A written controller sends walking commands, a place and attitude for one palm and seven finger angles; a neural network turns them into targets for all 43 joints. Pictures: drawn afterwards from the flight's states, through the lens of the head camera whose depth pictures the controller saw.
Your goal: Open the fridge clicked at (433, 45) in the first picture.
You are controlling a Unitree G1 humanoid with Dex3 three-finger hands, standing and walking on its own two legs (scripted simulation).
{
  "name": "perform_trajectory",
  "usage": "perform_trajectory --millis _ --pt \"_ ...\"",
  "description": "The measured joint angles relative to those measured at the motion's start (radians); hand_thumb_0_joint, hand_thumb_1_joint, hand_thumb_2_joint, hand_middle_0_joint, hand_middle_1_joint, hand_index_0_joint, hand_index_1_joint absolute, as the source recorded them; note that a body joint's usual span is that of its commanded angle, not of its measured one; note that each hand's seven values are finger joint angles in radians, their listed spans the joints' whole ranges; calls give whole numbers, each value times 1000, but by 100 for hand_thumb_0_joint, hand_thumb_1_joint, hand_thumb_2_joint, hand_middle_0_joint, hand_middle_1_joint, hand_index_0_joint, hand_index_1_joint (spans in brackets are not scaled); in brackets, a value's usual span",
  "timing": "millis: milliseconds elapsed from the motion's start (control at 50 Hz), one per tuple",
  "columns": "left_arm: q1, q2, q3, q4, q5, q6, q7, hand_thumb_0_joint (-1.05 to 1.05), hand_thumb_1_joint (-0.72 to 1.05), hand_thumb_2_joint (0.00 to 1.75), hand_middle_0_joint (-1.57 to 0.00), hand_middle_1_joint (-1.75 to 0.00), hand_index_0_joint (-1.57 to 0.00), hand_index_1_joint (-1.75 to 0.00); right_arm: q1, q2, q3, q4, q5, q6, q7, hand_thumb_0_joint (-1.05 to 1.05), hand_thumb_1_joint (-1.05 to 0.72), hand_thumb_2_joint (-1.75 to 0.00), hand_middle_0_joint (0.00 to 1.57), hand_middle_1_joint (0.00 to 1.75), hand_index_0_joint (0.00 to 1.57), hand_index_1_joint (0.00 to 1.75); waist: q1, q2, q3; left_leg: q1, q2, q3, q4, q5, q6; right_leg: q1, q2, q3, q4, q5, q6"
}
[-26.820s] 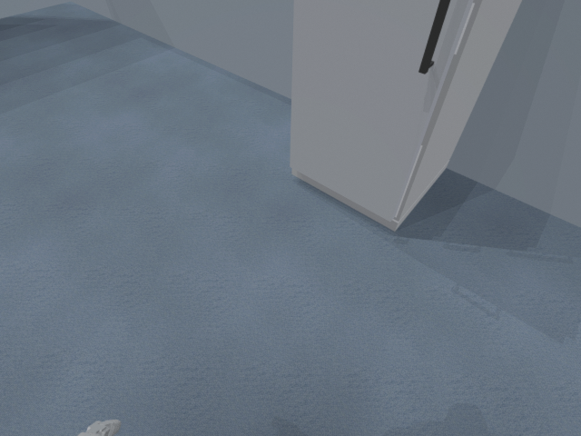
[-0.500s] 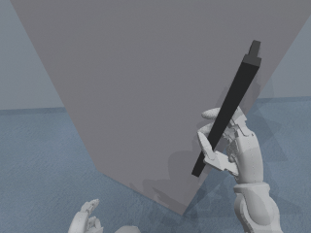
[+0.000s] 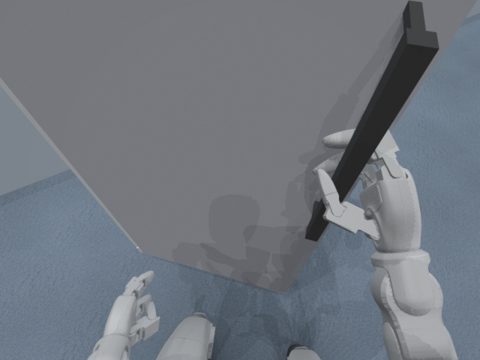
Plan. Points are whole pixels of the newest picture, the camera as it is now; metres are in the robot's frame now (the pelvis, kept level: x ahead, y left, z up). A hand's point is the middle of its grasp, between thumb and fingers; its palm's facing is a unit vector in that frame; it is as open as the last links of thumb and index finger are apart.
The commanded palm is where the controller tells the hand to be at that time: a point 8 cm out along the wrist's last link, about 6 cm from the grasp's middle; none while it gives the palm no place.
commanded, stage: walk backward, drawing the door open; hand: right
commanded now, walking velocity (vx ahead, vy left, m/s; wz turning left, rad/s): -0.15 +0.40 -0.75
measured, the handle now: (345, 163) +0.34 -0.09 +0.18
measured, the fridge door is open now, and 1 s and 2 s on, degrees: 45 68 65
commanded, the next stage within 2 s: stop walking and hold the door back in 0.66 s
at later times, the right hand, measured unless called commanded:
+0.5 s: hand (277, 293) +0.18 -0.01 +0.17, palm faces +0.38 +0.90 -0.20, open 6.5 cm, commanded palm +0.13 -0.05 +0.17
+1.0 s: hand (209, 358) +0.12 +0.04 +0.17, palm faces +0.72 +0.69 -0.11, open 5.6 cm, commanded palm +0.09 +0.01 +0.16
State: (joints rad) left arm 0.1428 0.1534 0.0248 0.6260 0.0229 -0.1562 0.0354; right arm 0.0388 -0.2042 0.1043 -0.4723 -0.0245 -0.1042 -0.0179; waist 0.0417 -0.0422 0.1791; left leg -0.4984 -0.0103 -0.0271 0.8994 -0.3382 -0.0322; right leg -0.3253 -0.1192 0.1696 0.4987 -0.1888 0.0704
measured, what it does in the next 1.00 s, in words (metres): steps to the left, turning right: left foot, then right foot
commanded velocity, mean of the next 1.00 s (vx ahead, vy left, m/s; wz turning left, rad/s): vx -0.08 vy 0.18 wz -0.50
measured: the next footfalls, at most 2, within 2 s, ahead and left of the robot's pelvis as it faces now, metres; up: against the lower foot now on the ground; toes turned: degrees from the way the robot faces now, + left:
left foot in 0.08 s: +0.06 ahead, +0.20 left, +0.00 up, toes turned -6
right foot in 0.30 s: -0.04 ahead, +0.04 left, +0.00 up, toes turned -24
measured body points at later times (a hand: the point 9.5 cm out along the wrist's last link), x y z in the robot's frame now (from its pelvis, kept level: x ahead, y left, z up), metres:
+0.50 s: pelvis -0.05 +0.22 +0.01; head +0.03 +0.17 +0.45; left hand +0.19 +0.35 -0.10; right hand +0.15 -0.06 +0.18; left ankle +0.06 +0.35 -0.67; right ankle -0.08 +0.06 -0.73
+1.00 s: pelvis -0.05 +0.37 +0.00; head -0.03 +0.33 +0.44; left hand +0.25 +0.44 -0.08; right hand +0.08 +0.01 +0.18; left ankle +0.05 +0.44 -0.72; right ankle -0.08 +0.32 -0.73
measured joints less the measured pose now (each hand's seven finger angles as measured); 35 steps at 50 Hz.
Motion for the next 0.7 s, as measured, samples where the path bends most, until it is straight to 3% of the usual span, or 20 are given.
perform_trajectory --millis 60,100,120,160,180,220,280,300,360,420,480,560,600,620,660,700 --pt "34 -15 1 -2 -23 18 -1 1 90 90 -20 -30 -20 -30 -14 -20 -25 -7 12 17 -8 -7 -60 -80 47 140 23 134 -7 7 -36 185 35 4 -266 -4 -5 -85 -36 24 57 -39 -3" --pt "3 -1 5 24 -28 31 4 1 90 90 -20 -30 -20 -30 -28 0 -53 -10 3 12 -17 -7 -60 -81 47 140 24 135 -14 -9 -23 192 26 40 -280 -2 10 -182 -33 24 270 -221 -20" --pt "-19 9 13 43 -26 35 11 1 90 90 -20 -30 -20 -30 -27 10 -60 -13 0 15 -19 -7 -60 -81 47 140 24 135 -12 -14 -5 186 28 55 -255 5 14 -219 -2 10 426 -296 -29" --pt "-41 15 27 55 -19 41 26 1 90 90 -20 -30 -20 -30 -10 16 -68 -22 1 18 -19 -6 -60 -80 46 140 25 135 -13 6 21 194 47 71 -252 25 26 -243 59 -77 656 -356 -39" --pt "-44 16 29 47 -15 44 33 1 90 90 -20 -30 -20 -30 1 16 -69 -26 2 14 -19 -6 -60 -80 46 140 25 136 -9 17 28 202 56 84 -265 37 34 -231 77 -131 694 -367 -40" --pt "-38 15 27 22 -12 45 39 2 90 90 -20 -30 -20 -30 18 12 -66 -30 2 4 -17 -5 -60 -80 46 140 26 136 3 37 24 206 70 122 -290 56 50 -174 96 -227 623 -373 -42" --pt "-18 18 16 -21 -5 26 40 1 90 90 -20 -30 -19 -30 18 -1 -55 -46 3 2 -11 -6 -60 -81 46 140 26 135 10 51 -19 149 69 182 -268 55 71 -40 107 -315 307 -293 -50" --pt "-8 25 12 -46 -4 17 38 1 90 90 -20 -30 -19 -30 9 -4 -53 -54 3 0 -12 -6 -60 -81 46 140 26 135 7 41 -40 100 55 199 -211 43 76 17 95 -314 171 -190 -64" --pt "-42 -6 13 -40 5 14 26 1 90 90 -20 -30 -19 -30 -54 -28 -74 -28 4 -33 -10 -7 -61 -81 47 140 26 135 -3 97 24 -11 26 100 79 -86 29 16 98 -282 171 -145 -98" --pt "-49 -16 -2 -16 6 20 16 1 90 90 -20 -30 -20 -30 -62 -41 -94 -8 -2 -28 -5 -6 -60 -81 48 140 26 136 -5 72 57 -73 -8 57 213 -41 3 29 59 -196 93 -89 -65" --pt "-32 -8 -7 1 -6 26 10 1 90 90 -20 -30 -20 -30 -54 -33 -106 13 9 -6 -5 -5 -61 -80 48 140 28 138 -35 17 51 -51 4 37 110 24 -7 40 2 -128 2 -16 -21" --pt "6 -6 -16 -6 -30 37 10 1 90 90 -20 -30 -20 -30 -30 -45 -158 42 42 17 -23 -4 -62 -81 47 140 28 139 -57 -26 5 112 26 24 -187 17 -22 13 -48 -54 -14 7 19" --pt "22 -16 -25 -18 -40 42 9 1 90 90 -20 -30 -20 -30 -22 -78 -208 45 55 33 -38 -6 -62 -82 47 140 27 139 -62 -3 -34 223 45 31 -363 64 -24 -34 -41 -30 51 -26 15" --pt "9 -11 -30 -16 -44 47 8 1 90 90 -20 -30 -20 -30 -19 -82 -240 49 58 31 -49 -6 -62 -82 46 140 27 139 -63 -3 -37 222 42 41 -378 132 -20 -71 -41 -19 127 -101 0" --pt "-30 15 -21 2 -40 62 13 1 90 90 -20 -30 -20 -30 -8 -69 -283 57 61 29 -65 -6 -63 -83 46 140 27 138 -37 -26 -22 194 34 74 -302 87 -1 -165 -3 -16 400 -282 -24" --pt "-48 32 -7 14 -37 74 23 1 90 90 -20 -30 -20 -30 19 -67 -305 51 68 34 -76 -5 -64 -83 46 140 27 139 -22 -8 -14 193 52 88 -284 49 17 -223 57 -80 646 -348 -25"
